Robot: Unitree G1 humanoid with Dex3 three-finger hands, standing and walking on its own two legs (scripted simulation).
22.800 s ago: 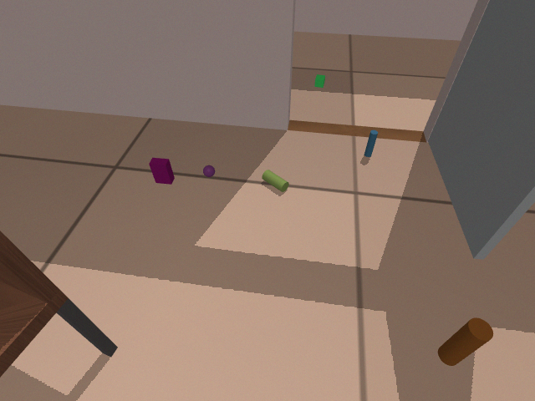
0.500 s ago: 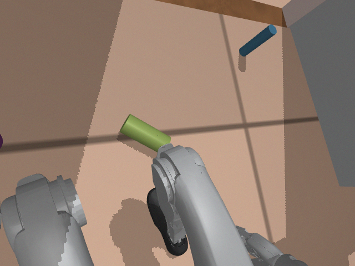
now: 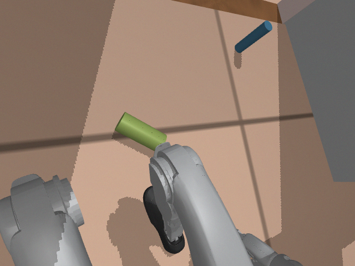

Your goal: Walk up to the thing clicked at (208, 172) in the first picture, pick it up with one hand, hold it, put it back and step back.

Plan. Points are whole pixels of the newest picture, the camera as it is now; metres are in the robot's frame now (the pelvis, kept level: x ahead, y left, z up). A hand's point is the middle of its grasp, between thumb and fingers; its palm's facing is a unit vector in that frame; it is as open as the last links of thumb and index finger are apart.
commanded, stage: close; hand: left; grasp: from above
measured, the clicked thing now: out of the picture +0.41 +0.31 -0.27
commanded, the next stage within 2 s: settle in 1.10 s
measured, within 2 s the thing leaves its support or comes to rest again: leaves its support in 1.52 s
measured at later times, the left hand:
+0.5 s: hand out of the picture +0.39 +0.32 -0.25, palm faces -0.42 -0.15 -0.89, open 9.7 cm
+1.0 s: hand out of the picture +0.39 +0.32 -0.25, palm faces -0.43 -0.16 -0.89, open 8.9 cm
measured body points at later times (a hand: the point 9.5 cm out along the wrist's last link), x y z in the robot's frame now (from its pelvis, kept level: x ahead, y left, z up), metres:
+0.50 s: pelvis +0.00 +0.00 +0.00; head +0.24 +0.15 +0.35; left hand +0.41 +0.32 -0.20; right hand +0.08 -0.24 -0.06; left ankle +0.07 +0.14 -0.27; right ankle +0.11 -0.12 -0.27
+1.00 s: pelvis +0.00 +0.00 +0.00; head +0.24 +0.14 +0.35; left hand +0.41 +0.32 -0.20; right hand +0.08 -0.24 -0.06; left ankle +0.07 +0.14 -0.27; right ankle +0.11 -0.12 -0.27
